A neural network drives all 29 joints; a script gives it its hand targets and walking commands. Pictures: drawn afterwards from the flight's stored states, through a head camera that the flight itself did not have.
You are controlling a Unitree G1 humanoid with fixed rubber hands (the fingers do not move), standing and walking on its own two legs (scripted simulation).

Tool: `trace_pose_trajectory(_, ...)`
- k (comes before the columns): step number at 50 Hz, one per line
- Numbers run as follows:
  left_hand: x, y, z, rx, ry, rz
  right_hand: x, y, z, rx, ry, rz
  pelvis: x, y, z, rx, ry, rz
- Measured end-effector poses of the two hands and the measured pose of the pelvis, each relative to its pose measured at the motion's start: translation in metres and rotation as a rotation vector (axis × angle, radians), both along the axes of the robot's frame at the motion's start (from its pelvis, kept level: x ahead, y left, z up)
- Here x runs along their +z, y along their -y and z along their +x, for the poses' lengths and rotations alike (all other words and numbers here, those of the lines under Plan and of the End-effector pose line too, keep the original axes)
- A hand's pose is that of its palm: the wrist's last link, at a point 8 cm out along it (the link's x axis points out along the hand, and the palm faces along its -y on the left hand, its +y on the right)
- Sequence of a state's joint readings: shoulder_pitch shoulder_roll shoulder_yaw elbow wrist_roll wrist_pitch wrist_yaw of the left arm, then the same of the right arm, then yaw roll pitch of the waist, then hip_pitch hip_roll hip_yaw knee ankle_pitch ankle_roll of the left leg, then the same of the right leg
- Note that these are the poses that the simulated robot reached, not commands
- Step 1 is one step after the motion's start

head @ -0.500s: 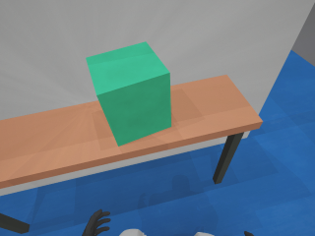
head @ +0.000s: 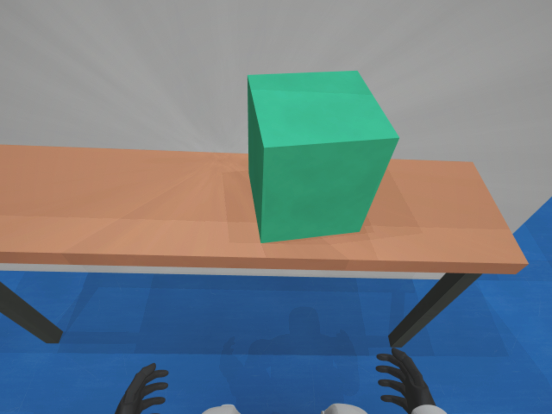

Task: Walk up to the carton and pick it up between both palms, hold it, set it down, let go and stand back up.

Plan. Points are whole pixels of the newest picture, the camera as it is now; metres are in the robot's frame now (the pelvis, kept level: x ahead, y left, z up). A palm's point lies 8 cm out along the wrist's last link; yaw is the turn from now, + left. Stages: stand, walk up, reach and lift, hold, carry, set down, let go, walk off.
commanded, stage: walk up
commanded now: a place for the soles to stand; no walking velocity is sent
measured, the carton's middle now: (307, 159) +0.56 -0.06 +0.03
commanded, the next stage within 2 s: none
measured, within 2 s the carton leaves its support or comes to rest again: neither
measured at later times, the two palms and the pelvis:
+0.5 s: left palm out of the picture +0.10 +0.19 -0.09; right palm out of the picture +0.07 -0.22 -0.09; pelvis -0.01 +0.00 +0.02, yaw -3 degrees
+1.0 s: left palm out of the picture +0.13 +0.06 -0.11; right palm out of the picture +0.08 -0.39 -0.12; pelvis +0.00 -0.14 -0.01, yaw +2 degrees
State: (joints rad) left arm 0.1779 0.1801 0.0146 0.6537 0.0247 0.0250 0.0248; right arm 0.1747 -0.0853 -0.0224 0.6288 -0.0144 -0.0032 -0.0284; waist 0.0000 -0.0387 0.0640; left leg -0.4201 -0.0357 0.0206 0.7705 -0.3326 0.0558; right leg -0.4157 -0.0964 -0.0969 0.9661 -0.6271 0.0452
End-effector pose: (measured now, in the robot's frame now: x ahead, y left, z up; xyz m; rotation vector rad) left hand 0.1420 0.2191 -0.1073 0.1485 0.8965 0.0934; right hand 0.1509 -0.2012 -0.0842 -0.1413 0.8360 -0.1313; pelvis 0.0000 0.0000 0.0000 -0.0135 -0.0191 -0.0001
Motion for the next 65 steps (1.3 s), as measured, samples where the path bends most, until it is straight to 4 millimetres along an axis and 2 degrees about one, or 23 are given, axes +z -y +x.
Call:
trace_pose_trajectory(4,0.001,0.0,-0.005,-0.012,-0.028,0.009,0.001,0.004,-0.015,-0.032,-0.015,-0.01,0.003,-0.003,-0.003,-0.002,-0.007,0.007)
trace_pose_trajectory(9,0.004,0.011,-0.012,-0.032,-0.034,0.016,-0.007,0.012,-0.032,-0.049,-0.026,0.009,0.001,-0.001,-0.01,-0.024,-0.009,0.025)
trace_pose_trajectory(12,0.011,0.02,-0.023,-0.026,-0.026,0.005,-0.014,0.017,-0.041,-0.038,-0.057,0.031,0.004,0.0,-0.015,-0.022,0.01,-0.009)
trace_pose_trajectory(17,0.018,0.025,-0.04,-0.016,-0.054,-0.021,-0.011,0.016,-0.055,-0.043,-0.062,0.06,0.014,0.001,-0.014,-0.034,0.015,0.002)
trace_pose_trajectory(28,0.014,0.026,-0.037,-0.067,-0.061,-0.043,-0.005,0.019,-0.092,-0.082,-0.137,0.021,0.019,0.004,-0.012,-0.05,0.01,0.004)
trace_pose_trajectory(31,0.009,0.021,-0.035,-0.102,-0.091,-0.019,0.001,0.033,-0.114,-0.134,-0.18,-0.049,0.02,0.015,-0.012,-0.044,0.006,-0.003)
trace_pose_trajectory(35,0.001,0.025,-0.028,-0.113,-0.104,-0.008,0.009,0.063,-0.148,-0.206,-0.262,-0.126,0.02,0.036,-0.011,-0.042,0.003,0.009)
trace_pose_trajectory(38,-0.003,0.041,-0.017,-0.127,-0.097,-0.01,0.011,0.088,-0.162,-0.244,-0.293,-0.152,0.018,0.054,-0.01,-0.037,0.0,0.026)
trace_pose_trajectory(40,-0.003,0.058,-0.009,-0.132,-0.083,-0.019,0.01,0.104,-0.163,-0.254,-0.295,-0.158,0.016,0.068,-0.009,-0.034,-0.003,0.035)
trace_pose_trajectory(43,-0.001,0.09,0.002,-0.134,-0.05,-0.035,0.005,0.131,-0.15,-0.238,-0.267,-0.149,0.011,0.091,-0.007,-0.025,-0.008,0.044)
trace_pose_trajectory(46,0.0,0.123,0.008,-0.119,-0.007,-0.036,-0.01,0.16,-0.122,-0.185,-0.217,-0.119,0.001,0.116,-0.003,-0.005,-0.012,0.053)
trace_pose_trajectory(48,0.0,0.143,0.004,-0.089,0.009,-0.029,-0.024,0.178,-0.098,-0.129,-0.189,-0.094,-0.007,0.131,-0.002,0.007,0.007,0.021)
trace_pose_trajectory(51,0.002,0.163,-0.014,-0.027,0.008,-0.009,-0.033,0.193,-0.065,-0.048,-0.147,-0.064,-0.01,0.148,0.004,0.035,0.017,0.021)
trace_pose_trajectory(57,0.021,0.171,-0.049,0.132,-0.003,0.034,-0.026,0.198,-0.009,0.087,-0.1,-0.043,0.003,0.167,0.013,0.09,0.024,0.012)
trace_pose_trajectory(65,0.036,0.166,-0.078,0.287,-0.017,0.093,-0.025,0.183,0.03,0.228,-0.147,-0.03,0.014,0.172,0.02,0.176,0.001,0.003)
